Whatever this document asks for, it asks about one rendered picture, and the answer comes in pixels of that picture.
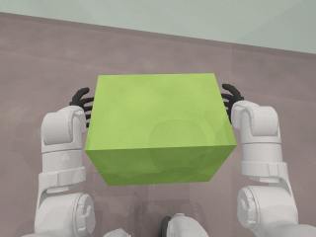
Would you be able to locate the robot right shin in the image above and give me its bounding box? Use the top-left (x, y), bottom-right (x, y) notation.
top-left (166, 213), bottom-right (185, 237)

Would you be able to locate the left robot hand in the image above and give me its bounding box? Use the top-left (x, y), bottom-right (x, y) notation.
top-left (69, 87), bottom-right (95, 127)

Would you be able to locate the robot right upper arm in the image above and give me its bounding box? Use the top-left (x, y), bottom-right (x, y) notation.
top-left (237, 186), bottom-right (316, 237)

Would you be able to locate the robot right forearm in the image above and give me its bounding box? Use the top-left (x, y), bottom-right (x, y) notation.
top-left (231, 100), bottom-right (298, 222)

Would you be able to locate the robot left upper arm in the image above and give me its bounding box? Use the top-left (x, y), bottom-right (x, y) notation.
top-left (21, 193), bottom-right (96, 237)

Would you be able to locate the robot left forearm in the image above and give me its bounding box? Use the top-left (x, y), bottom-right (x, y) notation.
top-left (34, 105), bottom-right (87, 234)

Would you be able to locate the right robot thigh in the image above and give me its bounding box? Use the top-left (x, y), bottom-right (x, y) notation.
top-left (168, 216), bottom-right (209, 237)

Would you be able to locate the right robot hand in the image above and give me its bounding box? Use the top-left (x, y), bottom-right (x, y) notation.
top-left (220, 83), bottom-right (244, 124)

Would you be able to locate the carton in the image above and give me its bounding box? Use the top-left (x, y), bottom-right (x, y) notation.
top-left (84, 73), bottom-right (237, 187)

